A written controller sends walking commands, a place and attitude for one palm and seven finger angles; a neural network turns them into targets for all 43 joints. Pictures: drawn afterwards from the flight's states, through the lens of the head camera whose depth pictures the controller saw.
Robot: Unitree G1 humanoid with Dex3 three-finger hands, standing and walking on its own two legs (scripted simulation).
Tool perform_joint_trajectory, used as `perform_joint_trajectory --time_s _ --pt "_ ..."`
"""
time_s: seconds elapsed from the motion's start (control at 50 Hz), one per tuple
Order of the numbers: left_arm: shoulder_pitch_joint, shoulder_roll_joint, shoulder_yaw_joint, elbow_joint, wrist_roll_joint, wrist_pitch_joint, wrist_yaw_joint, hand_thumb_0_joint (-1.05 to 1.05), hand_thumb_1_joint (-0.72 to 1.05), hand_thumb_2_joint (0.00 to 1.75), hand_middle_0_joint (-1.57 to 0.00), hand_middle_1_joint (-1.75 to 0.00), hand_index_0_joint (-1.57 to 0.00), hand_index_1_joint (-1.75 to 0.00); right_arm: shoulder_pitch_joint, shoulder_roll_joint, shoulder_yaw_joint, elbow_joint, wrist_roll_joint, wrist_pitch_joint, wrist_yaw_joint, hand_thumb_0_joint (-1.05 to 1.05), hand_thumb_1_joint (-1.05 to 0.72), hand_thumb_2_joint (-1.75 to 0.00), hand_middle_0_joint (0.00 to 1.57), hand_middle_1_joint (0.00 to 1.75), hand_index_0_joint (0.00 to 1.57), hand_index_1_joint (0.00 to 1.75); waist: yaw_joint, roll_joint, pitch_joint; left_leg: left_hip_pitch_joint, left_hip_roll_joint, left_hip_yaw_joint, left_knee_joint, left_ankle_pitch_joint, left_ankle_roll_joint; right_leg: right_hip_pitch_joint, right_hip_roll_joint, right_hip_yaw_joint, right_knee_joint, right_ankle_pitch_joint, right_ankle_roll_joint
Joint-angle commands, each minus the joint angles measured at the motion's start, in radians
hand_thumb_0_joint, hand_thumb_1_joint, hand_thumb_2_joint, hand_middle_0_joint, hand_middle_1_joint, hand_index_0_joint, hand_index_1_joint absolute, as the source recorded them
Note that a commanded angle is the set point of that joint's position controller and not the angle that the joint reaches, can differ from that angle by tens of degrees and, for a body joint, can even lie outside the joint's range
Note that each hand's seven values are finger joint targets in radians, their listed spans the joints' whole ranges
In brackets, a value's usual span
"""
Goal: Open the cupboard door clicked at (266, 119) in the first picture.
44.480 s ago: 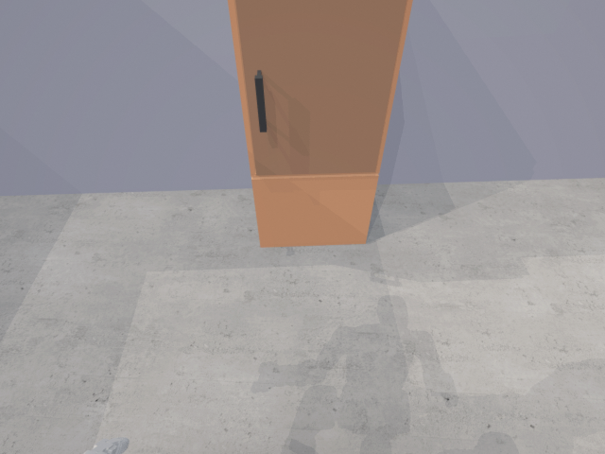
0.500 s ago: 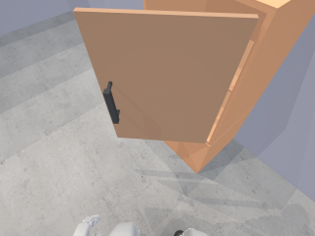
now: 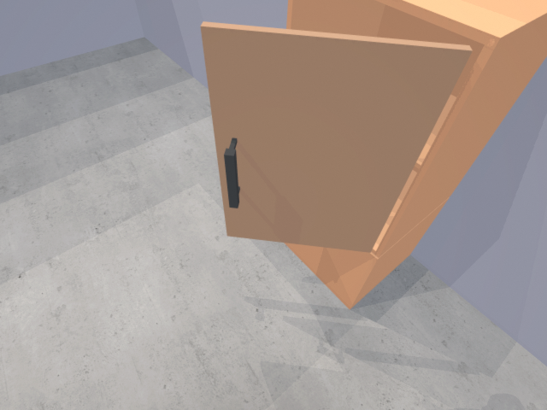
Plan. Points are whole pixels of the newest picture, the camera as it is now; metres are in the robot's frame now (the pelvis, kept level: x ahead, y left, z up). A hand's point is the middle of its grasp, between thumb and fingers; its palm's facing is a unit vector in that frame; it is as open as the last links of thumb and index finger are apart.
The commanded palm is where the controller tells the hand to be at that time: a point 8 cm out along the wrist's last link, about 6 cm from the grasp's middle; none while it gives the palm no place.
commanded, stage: come to a stop and stand still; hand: left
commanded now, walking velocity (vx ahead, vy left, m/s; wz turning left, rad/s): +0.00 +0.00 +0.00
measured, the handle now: (234, 174) +0.58 +0.14 -0.06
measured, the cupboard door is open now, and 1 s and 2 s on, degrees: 44 44 44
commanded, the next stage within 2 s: look again from close up in 0.50 s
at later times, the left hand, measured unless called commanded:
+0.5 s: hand out of the picture -0.04 +0.13 -0.18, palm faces +0.02 -0.99 -0.14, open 7.4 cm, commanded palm none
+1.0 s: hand out of the picture -0.02 +0.18 -0.19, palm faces +0.02 -0.99 -0.17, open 7.4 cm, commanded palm none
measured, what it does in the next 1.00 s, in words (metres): steps on the spot: right foot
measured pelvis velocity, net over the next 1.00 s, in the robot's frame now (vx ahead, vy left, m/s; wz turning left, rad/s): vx -0.03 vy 0.01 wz -0.01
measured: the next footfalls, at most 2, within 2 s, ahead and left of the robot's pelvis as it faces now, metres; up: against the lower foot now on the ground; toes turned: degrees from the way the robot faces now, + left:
right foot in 0.06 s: -0.01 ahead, -0.09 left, +0.00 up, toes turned +1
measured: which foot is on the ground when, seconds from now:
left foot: down 0.00-1.00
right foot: up 0.00-0.04, down 0.06-1.00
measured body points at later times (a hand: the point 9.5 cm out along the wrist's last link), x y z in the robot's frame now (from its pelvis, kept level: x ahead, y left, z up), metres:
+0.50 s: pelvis -0.03 -0.02 +0.00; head -0.02 -0.02 +0.45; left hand -0.04 +0.18 -0.16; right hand -0.07 -0.23 -0.16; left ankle +0.03 +0.09 -0.74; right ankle -0.08 -0.11 -0.74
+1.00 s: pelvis -0.03 +0.01 -0.01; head -0.04 +0.03 +0.44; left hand -0.02 +0.23 -0.17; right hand +0.02 -0.22 -0.15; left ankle +0.03 +0.09 -0.74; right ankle -0.08 -0.11 -0.74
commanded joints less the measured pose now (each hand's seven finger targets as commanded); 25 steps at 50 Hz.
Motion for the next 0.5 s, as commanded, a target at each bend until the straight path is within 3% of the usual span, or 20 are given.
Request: perform_joint_trajectory --time_s 0.0,0.02,0.04,0.06,0.08,0.1,0.12,0.2,0.26,0.36,0.48 --pt "0.070 0.043 -0.008 -0.010 -0.008 -0.051 0.015 0.00 0.90 0.90 -0.20 -0.30 -0.20 -0.30 0.085 -0.139 -0.021 0.003 0.013 -0.029 -0.007 0.00 -0.90 -0.90 0.20 0.30 0.20 0.30 -0.018 0.116 -0.082 0.153 0.228 -0.248 -0.086 0.179 0.074 0.112 -0.011 -0.004 -0.444 0.184 -0.009" --pt "0.095 0.065 -0.007 0.010 -0.007 -0.062 0.020 0.00 0.90 0.90 -0.20 -0.30 -0.20 -0.30 0.086 -0.115 -0.017 0.010 0.023 -0.034 -0.003 0.00 -0.90 -0.90 0.20 0.30 0.20 0.30 -0.022 0.050 -0.098 0.101 0.187 -0.191 -0.046 0.156 0.026 0.194 -0.063 0.063 -0.474 0.288 -0.027" --pt "0.088 0.085 -0.010 0.016 -0.006 -0.069 0.022 0.00 0.90 0.90 -0.20 -0.30 -0.20 -0.30 0.066 -0.094 -0.012 0.009 0.028 -0.035 -0.003 0.00 -0.90 -0.90 0.20 0.30 0.20 0.30 -0.031 -0.024 -0.060 0.075 0.137 -0.123 -0.017 0.108 -0.016 0.163 -0.130 0.136 -0.470 0.387 -0.055" --pt "0.066 0.093 -0.014 0.016 -0.009 -0.073 0.020 0.00 0.90 0.90 -0.20 -0.30 -0.20 -0.30 0.063 -0.085 -0.006 0.010 0.026 -0.036 0.000 0.00 -0.90 -0.90 0.20 0.30 0.20 0.30 -0.043 -0.051 -0.049 0.093 0.112 -0.101 -0.029 0.067 -0.032 0.122 -0.172 0.141 -0.463 0.433 -0.078" --pt "0.051 0.080 -0.019 0.022 -0.009 -0.076 0.019 0.00 0.90 0.90 -0.20 -0.30 -0.20 -0.30 0.059 -0.088 -0.005 0.024 0.020 -0.035 0.002 0.00 -0.90 -0.90 0.20 0.30 0.20 0.30 -0.045 -0.074 -0.043 0.116 0.113 -0.094 -0.029 0.124 -0.035 0.114 -0.149 0.124 -0.442 0.502 -0.080" --pt "0.039 0.067 -0.020 0.025 -0.009 -0.083 0.022 0.00 0.90 0.90 -0.20 -0.30 -0.20 -0.30 0.066 -0.085 -0.007 0.043 0.017 -0.032 0.001 0.00 -0.90 -0.90 0.20 0.30 0.20 0.30 -0.047 -0.144 -0.047 0.113 0.119 -0.092 -0.020 0.138 -0.035 0.128 -0.123 0.103 -0.433 0.532 -0.072" --pt "0.040 0.053 -0.025 0.026 -0.012 -0.083 0.023 0.00 0.90 0.90 -0.20 -0.30 -0.20 -0.30 0.063 -0.098 -0.006 0.053 0.017 -0.032 0.000 0.00 -0.90 -0.90 0.20 0.30 0.20 0.30 -0.042 -0.128 -0.023 0.125 0.127 -0.092 -0.029 0.144 -0.035 0.111 -0.122 0.096 -0.434 0.518 -0.068" --pt "0.036 0.043 -0.030 0.034 -0.015 -0.071 0.022 0.00 0.90 0.90 -0.20 -0.30 -0.20 -0.30 0.076 -0.091 0.003 0.100 0.017 -0.020 0.002 0.00 -0.90 -0.90 0.20 0.30 0.20 0.30 -0.044 -0.021 0.093 0.130 0.133 -0.110 -0.063 0.044 -0.037 -0.001 -0.088 0.098 -0.511 0.140 -0.064" --pt "0.043 0.042 -0.028 0.039 -0.015 -0.065 0.020 0.00 0.90 0.90 -0.20 -0.30 -0.20 -0.30 0.098 -0.079 0.009 0.120 0.012 -0.012 0.002 0.00 -0.90 -0.90 0.20 0.30 0.20 0.30 -0.045 0.015 0.153 0.102 0.127 -0.112 -0.081 -0.029 -0.042 -0.051 -0.081 0.104 -0.532 0.017 -0.066" --pt "0.058 0.035 -0.026 0.045 -0.018 -0.065 0.018 0.00 0.90 0.90 -0.20 -0.30 -0.20 -0.30 0.124 -0.064 0.012 0.133 0.008 -0.013 -0.003 0.00 -0.90 -0.90 0.20 0.30 0.20 0.30 -0.038 0.052 0.137 0.082 0.125 -0.112 -0.078 -0.040 -0.045 -0.030 -0.074 0.106 -0.524 0.014 -0.070" --pt "0.072 0.021 -0.027 0.055 -0.020 -0.068 0.016 0.00 0.90 0.90 -0.20 -0.30 -0.20 -0.30 0.144 -0.057 0.013 0.142 0.010 -0.023 -0.008 0.00 -0.90 -0.90 0.20 0.30 0.20 0.30 -0.034 0.054 0.094 0.087 0.136 -0.121 -0.087 -0.016 -0.043 0.011 -0.065 0.090 -0.497 0.085 -0.069"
